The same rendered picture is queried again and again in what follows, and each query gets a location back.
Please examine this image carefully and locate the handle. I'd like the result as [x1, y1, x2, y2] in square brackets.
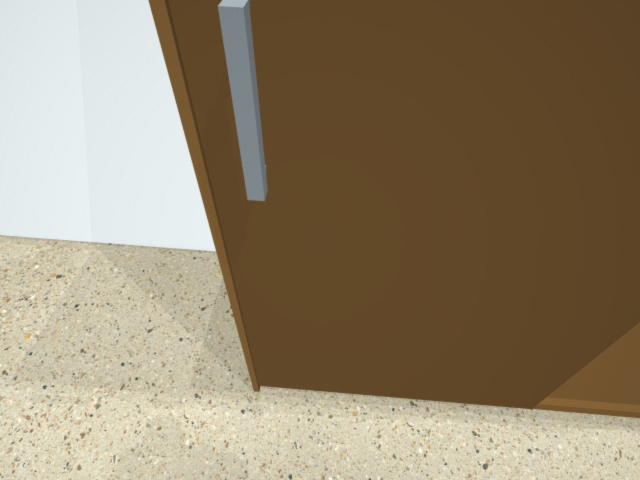
[218, 0, 268, 201]

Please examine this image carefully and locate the wardrobe door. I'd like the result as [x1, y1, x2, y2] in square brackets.
[547, 322, 640, 405]
[168, 0, 640, 409]

